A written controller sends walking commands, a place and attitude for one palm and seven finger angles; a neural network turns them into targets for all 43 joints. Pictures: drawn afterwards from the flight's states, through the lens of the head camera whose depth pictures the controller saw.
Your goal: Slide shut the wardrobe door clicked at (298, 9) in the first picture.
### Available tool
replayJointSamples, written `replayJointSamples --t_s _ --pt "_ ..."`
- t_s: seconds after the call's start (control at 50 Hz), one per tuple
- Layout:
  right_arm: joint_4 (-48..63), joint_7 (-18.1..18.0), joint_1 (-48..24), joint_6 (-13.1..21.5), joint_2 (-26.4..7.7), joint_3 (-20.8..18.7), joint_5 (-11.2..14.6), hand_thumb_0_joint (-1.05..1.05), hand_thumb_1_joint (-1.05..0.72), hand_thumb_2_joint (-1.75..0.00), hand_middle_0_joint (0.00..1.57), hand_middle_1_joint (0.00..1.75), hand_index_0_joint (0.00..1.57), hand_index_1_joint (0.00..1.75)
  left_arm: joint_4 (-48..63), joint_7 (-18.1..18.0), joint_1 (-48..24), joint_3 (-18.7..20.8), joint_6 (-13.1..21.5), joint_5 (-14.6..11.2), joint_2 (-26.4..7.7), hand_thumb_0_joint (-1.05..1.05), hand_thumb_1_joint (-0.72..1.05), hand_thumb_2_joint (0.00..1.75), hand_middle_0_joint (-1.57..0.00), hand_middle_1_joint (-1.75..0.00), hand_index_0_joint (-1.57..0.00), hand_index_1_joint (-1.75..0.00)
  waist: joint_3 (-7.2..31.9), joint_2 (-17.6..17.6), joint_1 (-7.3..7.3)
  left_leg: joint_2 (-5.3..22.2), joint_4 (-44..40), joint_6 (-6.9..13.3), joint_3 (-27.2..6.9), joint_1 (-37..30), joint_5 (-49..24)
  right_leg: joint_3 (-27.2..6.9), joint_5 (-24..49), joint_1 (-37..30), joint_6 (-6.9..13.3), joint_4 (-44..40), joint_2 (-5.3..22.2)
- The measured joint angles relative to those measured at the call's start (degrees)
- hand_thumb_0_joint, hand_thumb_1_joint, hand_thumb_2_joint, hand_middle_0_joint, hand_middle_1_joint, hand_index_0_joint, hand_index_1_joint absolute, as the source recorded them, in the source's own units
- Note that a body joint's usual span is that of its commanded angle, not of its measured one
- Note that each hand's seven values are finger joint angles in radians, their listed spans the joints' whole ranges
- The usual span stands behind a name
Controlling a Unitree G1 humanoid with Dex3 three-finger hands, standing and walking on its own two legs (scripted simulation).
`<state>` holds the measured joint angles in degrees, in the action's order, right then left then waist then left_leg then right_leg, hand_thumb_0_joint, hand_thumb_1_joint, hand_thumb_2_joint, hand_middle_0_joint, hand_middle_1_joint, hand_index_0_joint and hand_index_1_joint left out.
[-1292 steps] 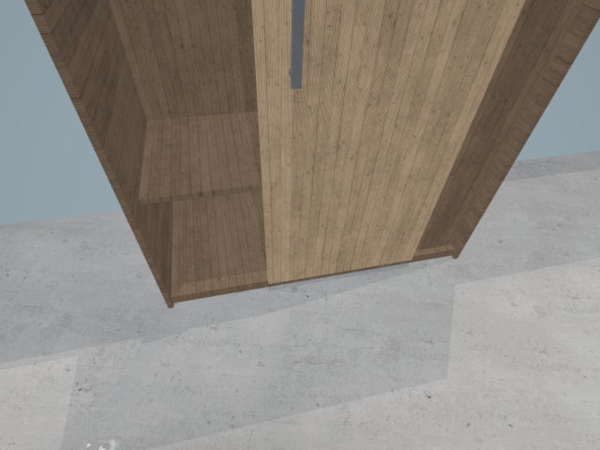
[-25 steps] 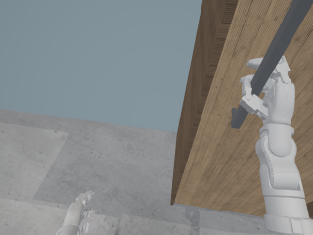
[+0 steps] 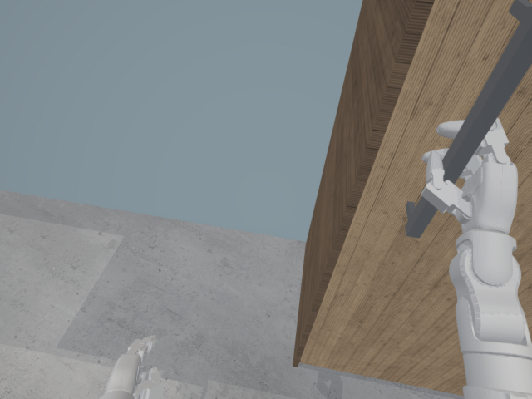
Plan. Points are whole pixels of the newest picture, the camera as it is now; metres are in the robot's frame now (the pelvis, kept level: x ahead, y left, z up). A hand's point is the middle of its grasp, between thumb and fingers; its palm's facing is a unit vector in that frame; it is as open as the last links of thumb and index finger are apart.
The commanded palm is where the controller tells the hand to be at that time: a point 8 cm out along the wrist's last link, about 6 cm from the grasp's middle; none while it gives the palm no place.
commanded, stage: loosen the grip on the handle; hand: right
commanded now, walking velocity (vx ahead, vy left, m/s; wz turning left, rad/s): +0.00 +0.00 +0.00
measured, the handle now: (456, 142) +0.38 -0.20 +0.25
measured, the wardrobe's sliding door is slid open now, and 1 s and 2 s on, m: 0.00 0.00 0.00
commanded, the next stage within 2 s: slip the hand off the handle in 0.58 s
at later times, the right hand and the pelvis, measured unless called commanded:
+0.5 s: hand (438, 181) +0.34 -0.18 +0.22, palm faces +0.26 +0.95 -0.17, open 13.8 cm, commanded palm +0.30 -0.23 +0.22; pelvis -0.03 +0.03 -0.01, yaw -2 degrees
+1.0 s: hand (464, 187) +0.33 -0.21 +0.22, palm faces +0.25 +0.96 -0.14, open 14.7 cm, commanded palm +0.30 -0.27 +0.22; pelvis +0.00 +0.01 -0.01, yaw -2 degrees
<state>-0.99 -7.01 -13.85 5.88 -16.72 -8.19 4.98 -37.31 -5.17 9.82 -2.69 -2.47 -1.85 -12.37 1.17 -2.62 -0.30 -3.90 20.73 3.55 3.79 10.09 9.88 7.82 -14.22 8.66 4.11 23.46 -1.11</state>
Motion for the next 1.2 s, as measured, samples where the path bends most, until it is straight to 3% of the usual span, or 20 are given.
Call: replayJointSamples --t_s 0.04,0.08,0.12,0.2,0.28,0.36,0.48,0.72,0.86,1.06,1.2 --pt "-1.53 2.99 -4.03 -0.55 -1.2 0.14 -2.73 -0.07 -0.64 -0.8 0.44 1.4 0.28 1.36 -0.49 1.0 0.5 1.48 2.36 0.34 0.73 0.01 0.91 0.9 -0.21 -0.3 -0.2 -0.3 -1.51 1.29 2.07 -0.16 0.85 -0.12 -0.12 1.13 -0.33 0.23 0.13 1.0 -0.06 0.81 0.27" --pt "-5.53 6.5 -9.67 -1.34 -0.41 -0.09 -2.02 -0.08 -0.56 -0.75 0.47 1.4 0.31 1.37 -1.3 1.9 1.28 1.87 4.97 -0.52 0.82 0.01 0.91 0.9 -0.21 -0.3 -0.2 -0.3 -1.57 3.17 3.02 1.1 3.46 0.99 1.23 3.55 0.29 -0.96 1.42 2.8 -0.47 1.0 -0.81" --pt "-8.62 8.46 -11.76 -2.95 -0.12 -2.03 0.46 -0.07 -0.51 -0.72 0.49 1.4 0.34 1.37 -1.36 2.07 1.07 1.54 6.68 -0.49 -0.06 0.01 0.91 0.9 -0.21 -0.3 -0.2 -0.3 -1.5 2.63 2.65 1.75 4.95 1.14 1.86 4.22 0.89 -1.52 1.91 3.27 -0.9 1.54 -1.32" --pt "-15.52 6.28 -12.71 -1.13 -0.54 -3.64 2.64 -0.04 -0.35 -0.63 0.49 1.4 0.36 1.34 -1.12 2.23 0.44 0.75 8.85 -0.98 -1.17 0.01 0.91 0.9 -0.21 -0.3 -0.2 -0.3 -0.12 0.68 0.85 1.67 6.59 0.91 1.91 5.24 1.15 -1.43 1.29 4.41 -0.53 3.59 -1.05" --pt "-19.14 3.28 -13.7 2.68 -1.3 -4.44 0.9 -0.01 -0.06 -0.49 0.47 1.4 0.33 1.33 -0.62 2.77 1.11 0.28 10.07 -1.07 -0.94 0.01 0.91 0.9 -0.21 -0.3 -0.2 -0.3 0.44 1.57 -0.12 1.02 8.46 1.04 1.77 6.9 1.87 -1.3 0.44 6.2 -1.1 6.01 -0.27" --pt "-20.1 2.67 -14.83 5.16 -2.75 -3.86 -1.4 0.0 0.22 -0.36 0.44 1.37 0.32 1.32 -0.51 3.16 2.76 0.96 10.37 -1.15 -1.34 0.01 0.91 0.9 -0.21 -0.3 -0.2 -0.3 0.13 2.1 -0.38 0.25 9.68 1.5 2.23 8.19 2.47 -1.89 -0.51 8.21 -1.46 8.67 0.55" --pt "-17.35 4.89 -13.43 6.15 -3.94 -3.52 -0.05 0.0 0.45 -0.25 0.43 1.34 0.32 1.27 -2.71 2.8 3.88 2.27 8.88 -1.48 -2.57 0.01 0.91 0.9 -0.21 -0.3 -0.2 -0.3 -0.33 1.29 -0.14 -0.39 9.31 1.51 2.76 8.59 2.53 -2.79 -1.64 9.57 -2.26 10.19 1.08" --pt "-7.92 5.09 -8.82 3.26 -1.42 -2.16 1.38 -0.01 0.55 -0.2 0.46 1.29 0.27 1.17 -2.63 2.31 1.64 2.1 7.6 -1.38 -1.98 0.01 0.91 0.9 -0.2 -0.3 -0.2 -0.3 -0.03 0.68 1.66 0.47 8.84 1.54 2.47 7.93 3.39 -2.8 -2.03 8.38 -0.95 8.38 -0.11" --pt "-4.96 7.21 -5.68 0.82 -1.37 -2.76 2.83 -0.01 0.56 -0.19 0.44 1.25 0.26 1.16 0.38 1.8 0.08 0.26 7.38 -1.17 -0.39 0.01 0.91 0.9 -0.21 -0.3 -0.2 -0.3 0.71 0.79 1.7 0.83 8.68 0.96 1.49 6.28 4.04 -1.99 -2.35 5.94 -0.38 6.9 -0.63" --pt "-5.87 8.2 -4.21 -0.04 -3.77 -6.57 3.19 -0.01 0.56 -0.19 0.42 1.23 0.26 1.15 1.21 1.06 1.04 -0.65 6.45 -1.18 -0.15 0.01 0.91 0.9 -0.21 -0.3 -0.2 -0.3 0.9 1.02 1.63 0.85 8.34 0.57 1.35 5.22 4.14 -1.92 -2.79 5.09 0.02 7.02 -0.7" --pt "-8.11 11.26 -4.51 1.39 -5.99 -9.37 4.42 -0.01 0.56 -0.19 0.38 1.22 0.25 1.15 -0.16 0.48 2.88 -0.13 6.77 -1.35 -1.59 0.01 0.91 0.9 -0.21 -0.3 -0.2 -0.3 0.52 0.88 1.61 1.02 8.46 0.25 1.56 5.54 4.04 -2.11 -2.92 5.72 0.38 7.65 -0.82"
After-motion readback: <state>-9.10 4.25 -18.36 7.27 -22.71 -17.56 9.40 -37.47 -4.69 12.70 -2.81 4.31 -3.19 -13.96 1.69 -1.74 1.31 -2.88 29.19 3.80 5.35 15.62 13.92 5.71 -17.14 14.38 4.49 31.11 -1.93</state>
